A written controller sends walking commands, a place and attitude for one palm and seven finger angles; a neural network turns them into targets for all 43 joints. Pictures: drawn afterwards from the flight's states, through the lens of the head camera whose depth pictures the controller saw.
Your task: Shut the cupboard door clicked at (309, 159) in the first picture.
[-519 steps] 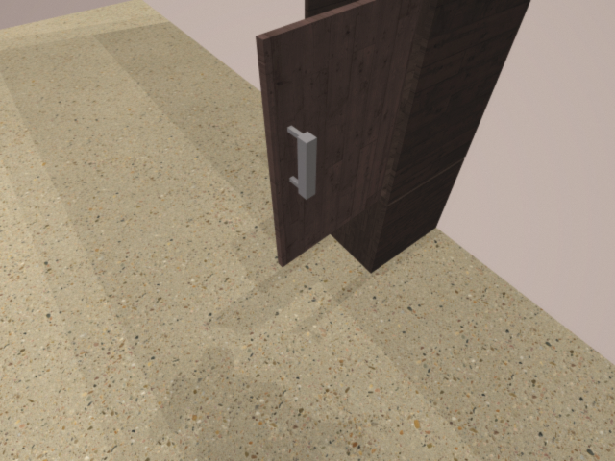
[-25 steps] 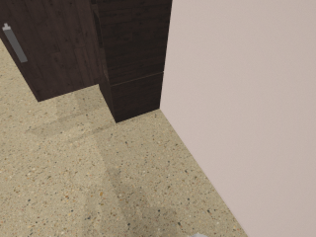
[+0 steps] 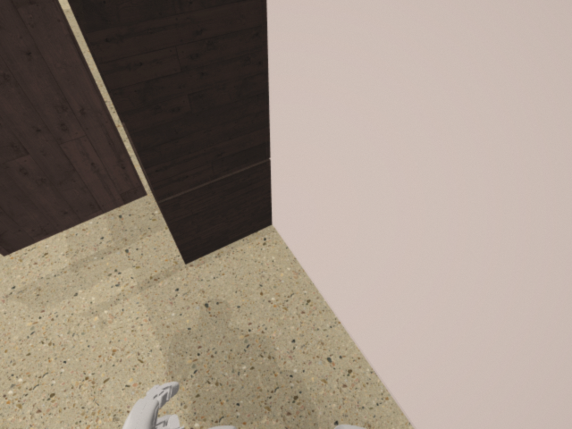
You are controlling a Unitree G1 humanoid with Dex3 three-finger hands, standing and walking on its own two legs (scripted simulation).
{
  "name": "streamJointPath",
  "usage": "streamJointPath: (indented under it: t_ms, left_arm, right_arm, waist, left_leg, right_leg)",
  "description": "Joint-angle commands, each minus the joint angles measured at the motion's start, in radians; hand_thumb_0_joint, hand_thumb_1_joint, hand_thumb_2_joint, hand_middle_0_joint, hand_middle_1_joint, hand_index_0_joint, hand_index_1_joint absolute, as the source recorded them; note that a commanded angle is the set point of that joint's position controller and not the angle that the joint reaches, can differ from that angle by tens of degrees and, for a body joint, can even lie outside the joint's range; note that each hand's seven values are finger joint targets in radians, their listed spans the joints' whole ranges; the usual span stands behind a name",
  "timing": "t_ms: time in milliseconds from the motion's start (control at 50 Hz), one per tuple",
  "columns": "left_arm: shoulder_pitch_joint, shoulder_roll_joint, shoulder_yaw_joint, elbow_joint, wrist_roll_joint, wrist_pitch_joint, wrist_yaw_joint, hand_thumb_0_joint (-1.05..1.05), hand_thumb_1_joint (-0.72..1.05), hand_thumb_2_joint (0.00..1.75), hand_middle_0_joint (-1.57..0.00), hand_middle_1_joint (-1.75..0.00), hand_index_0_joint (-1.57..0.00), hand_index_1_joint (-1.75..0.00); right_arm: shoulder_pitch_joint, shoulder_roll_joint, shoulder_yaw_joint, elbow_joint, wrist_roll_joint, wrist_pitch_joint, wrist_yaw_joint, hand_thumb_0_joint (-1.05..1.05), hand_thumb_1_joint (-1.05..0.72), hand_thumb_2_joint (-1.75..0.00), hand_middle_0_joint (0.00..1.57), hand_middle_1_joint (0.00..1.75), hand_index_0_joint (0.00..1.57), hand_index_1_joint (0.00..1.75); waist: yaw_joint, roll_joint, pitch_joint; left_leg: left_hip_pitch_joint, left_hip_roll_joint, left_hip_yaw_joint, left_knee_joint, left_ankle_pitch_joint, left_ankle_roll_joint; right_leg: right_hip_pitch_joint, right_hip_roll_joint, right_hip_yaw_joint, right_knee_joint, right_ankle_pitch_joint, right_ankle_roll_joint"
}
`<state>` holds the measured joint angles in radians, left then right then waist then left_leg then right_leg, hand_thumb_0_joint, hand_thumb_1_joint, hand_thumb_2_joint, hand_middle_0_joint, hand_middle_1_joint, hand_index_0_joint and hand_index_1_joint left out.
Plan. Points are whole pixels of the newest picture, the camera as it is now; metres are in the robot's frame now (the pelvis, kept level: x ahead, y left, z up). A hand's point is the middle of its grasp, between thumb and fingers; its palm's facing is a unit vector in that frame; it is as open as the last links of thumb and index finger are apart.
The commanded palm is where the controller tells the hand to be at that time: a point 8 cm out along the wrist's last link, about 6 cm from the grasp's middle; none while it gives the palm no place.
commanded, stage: turn to face it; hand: left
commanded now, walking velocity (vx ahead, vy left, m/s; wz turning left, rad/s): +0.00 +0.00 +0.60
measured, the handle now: out of the picture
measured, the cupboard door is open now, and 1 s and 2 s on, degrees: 94 94 94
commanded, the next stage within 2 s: take the last steps up to it in 0.94 s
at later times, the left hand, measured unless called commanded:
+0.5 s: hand out of the picture +0.10 +0.28 -0.17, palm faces +0.30 -0.93 -0.22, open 7.4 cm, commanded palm none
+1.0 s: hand out of the picture +0.09 +0.18 -0.14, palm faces +0.48 -0.84 -0.25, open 7.4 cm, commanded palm none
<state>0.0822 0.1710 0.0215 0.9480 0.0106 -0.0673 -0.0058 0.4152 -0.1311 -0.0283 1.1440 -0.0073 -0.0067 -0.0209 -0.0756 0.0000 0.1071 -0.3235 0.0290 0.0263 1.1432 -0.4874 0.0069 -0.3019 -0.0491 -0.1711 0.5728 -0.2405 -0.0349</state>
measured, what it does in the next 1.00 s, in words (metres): walks ahead, turning left: left foot, then right foot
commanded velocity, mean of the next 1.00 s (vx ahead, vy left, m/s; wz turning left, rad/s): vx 0.00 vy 0.00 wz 0.47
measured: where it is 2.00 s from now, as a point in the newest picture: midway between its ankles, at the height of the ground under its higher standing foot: (235, 403)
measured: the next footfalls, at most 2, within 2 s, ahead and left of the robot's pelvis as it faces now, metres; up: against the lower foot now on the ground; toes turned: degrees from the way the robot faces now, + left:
left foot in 0.28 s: +0.17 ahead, +0.14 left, +0.00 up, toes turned +16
right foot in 0.82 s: +0.19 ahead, -0.11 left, +0.00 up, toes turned +24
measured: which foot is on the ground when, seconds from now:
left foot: up 0.00-0.26, down 0.28-0.82, up 0.84-1.00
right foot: down 0.00-0.28, up 0.30-0.80, down 0.82-1.00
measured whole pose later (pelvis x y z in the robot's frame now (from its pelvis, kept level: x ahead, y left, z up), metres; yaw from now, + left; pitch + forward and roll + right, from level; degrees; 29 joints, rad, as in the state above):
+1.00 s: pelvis +0.12 -0.02 +0.01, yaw +30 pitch +0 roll +2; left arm 0.22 0.18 0.02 0.91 0.02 0.01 0.02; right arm 0.18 -0.24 -0.09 0.98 -0.02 0.09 0.01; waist -0.02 0.00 0.10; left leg -0.50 -0.02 0.00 1.05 -0.43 -0.05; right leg -0.18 -0.07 -0.08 0.49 -0.31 -0.01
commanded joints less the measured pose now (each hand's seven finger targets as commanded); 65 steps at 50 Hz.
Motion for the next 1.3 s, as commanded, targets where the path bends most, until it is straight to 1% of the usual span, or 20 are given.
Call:
streamJointPath:
  t_ms: [0,180,220,240,260,280,300,420,620,740,760,800,840,900,1020,1100,1160,1200,1220,1280]
  left_arm:
    - [0.144,0.121,0.037,0.006,0.001,0.001,0.025,0.00,0.90,0.90,-0.20,-0.30,-0.20,-0.30]
    - [0.128,0.183,0.074,-0.011,0.014,0.031,0.023,0.00,0.90,0.90,-0.20,-0.30,-0.20,-0.30]
    - [0.121,0.195,0.078,-0.018,0.010,0.046,0.020,0.00,0.90,0.90,-0.20,-0.30,-0.20,-0.30]
    - [0.127,0.176,0.074,-0.034,0.004,0.055,0.016,0.00,0.90,0.90,-0.20,-0.30,-0.20,-0.30]
    - [0.120,0.113,0.057,-0.077,-0.006,0.062,0.011,0.00,0.90,0.90,-0.20,-0.30,-0.20,-0.30]
    - [0.068,0.140,0.050,-0.105,0.005,0.076,0.018,0.00,0.90,0.90,-0.20,-0.30,-0.20,-0.30]
    - [0.037,0.141,0.052,-0.131,0.004,0.076,0.014,0.00,0.90,0.90,-0.20,-0.30,-0.20,-0.30]
    - [0.134,0.152,0.064,-0.067,0.013,0.092,0.014,0.00,0.90,0.90,-0.20,-0.30,-0.20,-0.30]
    - [0.057,0.148,0.053,-0.123,0.008,0.096,0.023,0.00,0.90,0.90,-0.20,-0.30,-0.20,-0.30]
    - [0.168,0.150,0.056,-0.094,-0.003,0.086,0.032,0.00,0.90,0.90,-0.20,-0.30,-0.20,-0.30]
    - [0.217,0.177,0.065,-0.086,-0.001,0.079,0.036,0.00,0.90,0.90,-0.20,-0.30,-0.20,-0.30]
    - [0.205,0.308,0.088,-0.103,0.021,0.068,0.043,0.00,0.90,0.90,-0.20,-0.30,-0.20,-0.30]
    - [0.101,0.216,0.065,-0.126,0.011,0.062,0.047,0.00,0.90,0.90,-0.20,-0.30,-0.20,-0.30]
    - [0.112,0.180,0.053,-0.110,0.005,0.052,0.043,0.00,0.90,0.90,-0.20,-0.30,-0.20,-0.30]
    - [0.244,0.216,0.061,-0.048,0.016,0.047,0.041,0.00,0.90,0.90,-0.20,-0.30,-0.20,-0.30]
    - [0.271,0.241,0.069,-0.006,0.018,0.040,0.027,0.00,0.90,0.90,-0.20,-0.30,-0.20,-0.30]
    - [0.200,0.228,0.070,-0.007,0.007,0.043,0.012,0.00,0.90,0.90,-0.20,-0.30,-0.20,-0.30]
    - [0.129,0.128,0.046,-0.072,0.000,0.045,-0.004,0.00,0.90,0.90,-0.20,-0.30,-0.20,-0.30]
    - [0.054,0.139,0.044,-0.092,0.007,0.048,0.000,0.00,0.90,0.90,-0.20,-0.30,-0.20,-0.30]
    - [0.082,0.139,0.048,-0.045,0.018,0.054,-0.011,0.00,0.90,0.90,-0.20,-0.30,-0.20,-0.30]
  right_arm:
    - [-0.020,-0.056,-0.017,-0.096,-0.004,0.008,0.012,0.00,-0.90,-0.90,0.20,0.30,0.20,0.30]
    - [-0.210,-0.083,-0.029,-0.211,-0.014,0.025,0.045,0.00,-0.90,-0.90,0.20,0.30,0.20,0.30]
    - [-0.154,-0.134,-0.042,-0.216,-0.020,0.022,0.046,0.00,-0.90,-0.90,0.20,0.30,0.20,0.30]
    - [-0.089,-0.209,-0.059,-0.214,-0.025,0.017,0.042,0.00,-0.90,-0.90,0.20,0.30,0.20,0.30]
    - [-0.025,-0.333,-0.086,-0.221,-0.030,0.008,0.032,0.00,-0.90,-0.90,0.20,0.30,0.20,0.30]
    - [-0.025,-0.368,-0.087,-0.215,-0.019,0.017,0.018,0.00,-0.90,-0.90,0.20,0.30,0.20,0.30]
    - [-0.074,-0.364,-0.085,-0.245,-0.020,0.016,0.013,0.00,-0.90,-0.90,0.20,0.30,0.20,0.30]
    - [-0.236,-0.278,-0.057,-0.298,-0.015,0.002,-0.002,0.00,-0.90,-0.90,0.20,0.30,0.20,0.30]
    - [-0.200,-0.288,-0.076,-0.278,-0.019,0.027,0.011,0.00,-0.90,-0.90,0.20,0.30,0.20,0.30]
    - [-0.253,-0.274,-0.081,-0.287,-0.012,0.040,0.011,0.00,-0.90,-0.90,0.20,0.30,0.20,0.30]
    - [-0.272,-0.250,-0.078,-0.293,-0.005,0.041,0.014,0.00,-0.90,-0.90,0.20,0.30,0.20,0.30]
    - [-0.290,-0.184,-0.071,-0.328,0.000,0.038,0.023,0.00,-0.90,-0.90,0.20,0.30,0.20,0.30]
    - [-0.276,-0.199,-0.080,-0.291,-0.015,0.052,0.032,0.00,-0.90,-0.90,0.20,0.30,0.20,0.30]
    - [-0.256,-0.176,-0.070,-0.259,-0.009,0.061,0.035,0.00,-0.90,-0.90,0.20,0.30,0.20,0.30]
    - [-0.343,-0.140,-0.043,-0.256,-0.002,0.049,0.031,0.00,-0.90,-0.90,0.20,0.30,0.20,0.30]
    - [-0.334,-0.142,-0.032,-0.249,-0.005,0.029,0.035,0.00,-0.90,-0.90,0.20,0.30,0.20,0.30]
    - [-0.227,-0.179,-0.033,-0.213,-0.011,0.006,0.030,0.00,-0.90,-0.90,0.20,0.30,0.20,0.30]
    - [-0.052,-0.337,-0.071,-0.184,-0.025,-0.003,0.017,0.00,-0.90,-0.90,0.20,0.30,0.20,0.30]
    - [-0.030,-0.338,-0.066,-0.174,-0.024,0.005,0.007,0.00,-0.90,-0.90,0.20,0.30,0.20,0.30]
    - [-0.154,-0.241,-0.036,-0.208,-0.021,-0.016,0.000,0.00,-0.90,-0.90,0.20,0.30,0.20,0.30]
  waist:
    - [0.050,-0.145,-0.115]
    - [0.071,-0.125,-0.096]
    - [0.032,-0.075,-0.134]
    - [-0.005,0.098,-0.176]
    - [-0.031,0.385,-0.212]
    - [-0.032,0.269,-0.246]
    - [-0.007,0.152,-0.164]
    - [0.075,0.111,-0.199]
    - [0.037,0.155,-0.174]
    - [0.089,0.132,-0.199]
    - [0.115,0.079,-0.208]
    - [0.133,-0.305,-0.142]
    - [0.073,-0.156,-0.079]
    - [0.067,-0.219,-0.090]
    - [0.125,-0.166,-0.128]
    - [0.131,-0.198,-0.121]
    - [0.057,-0.143,-0.112]
    - [-0.023,0.304,-0.156]
    - [-0.035,0.229,-0.108]
    - [0.045,0.179,-0.006]
  left_leg:
    - [-0.147,0.071,-0.017,0.017,0.097,-0.035]
    - [-0.075,0.038,0.102,-0.403,0.188,-0.048]
    - [0.084,0.004,0.111,-0.553,0.269,-0.030]
    - [0.201,0.082,-0.037,-0.656,0.386,0.016]
    - [0.286,0.365,-0.447,-0.779,0.670,0.166]
    - [0.262,0.412,-0.501,-0.804,0.654,0.231]
    - [0.157,0.404,-0.475,-0.827,0.516,0.240]
    - [0.124,0.211,-0.272,-0.828,0.467,0.142]
    - [0.155,0.187,-0.373,-0.825,0.385,0.163]
    - [0.017,0.121,-0.389,-0.755,0.408,0.119]
    - [-0.078,0.076,-0.350,-0.698,0.333,0.078]
    - [-0.307,-0.122,-0.068,-0.276,-0.073,-0.044]
    - [-0.267,-0.053,-0.104,-0.038,-0.009,-0.037]
    - [-0.272,-0.029,-0.051,-0.002,0.060,-0.065]
    - [-0.161,-0.041,0.021,-0.317,0.019,-0.069]
    - [-0.051,-0.057,0.062,-0.503,0.061,-0.051]
    - [0.220,-0.049,0.056,-0.741,0.194,-0.011]
    - [0.472,0.319,-0.430,-0.867,0.241,0.185]
    - [0.395,0.358,-0.433,-0.895,0.236,0.254]
    - [0.186,0.249,-0.318,-0.948,0.110,0.202]
  right_leg:
    - [0.105,-0.304,0.102,-0.275,0.607,-0.093]
    - [0.107,-0.324,0.004,-0.191,0.321,-0.062]
    - [0.064,-0.297,-0.042,-0.026,0.258,-0.013]
    - [-0.040,-0.231,-0.072,0.175,0.119,0.037]
    - [-0.275,-0.067,-0.057,0.474,-0.436,0.116]
    - [-0.289,-0.052,0.113,0.599,-0.451,0.098]
    - [-0.293,-0.080,0.146,0.629,-0.379,0.095]
    - [-0.257,-0.060,0.188,0.614,-0.134,0.115]
    - [-0.195,-0.004,0.178,0.330,-0.201,0.113]
    - [0.117,0.051,0.158,-0.036,-0.081,0.081]
    - [0.248,0.008,0.197,-0.184,-0.024,0.067]
    - [0.253,-0.425,0.590,-0.364,0.010,-0.116]
    - [0.119,-0.331,0.410,-0.299,0.206,-0.131]
    - [0.198,-0.249,0.249,-0.224,0.504,-0.095]
    - [0.319,-0.264,0.227,-0.155,0.686,-0.103]
    - [0.284,-0.288,0.254,-0.172,0.445,-0.087]
    - [0.074,-0.230,0.182,-0.075,0.186,-0.021]
    - [-0.324,-0.020,0.014,0.383,-0.342,0.071]
    - [-0.381,-0.038,0.107,0.517,-0.380,0.053]
    - [-0.331,-0.080,0.164,0.560,-0.207,0.040]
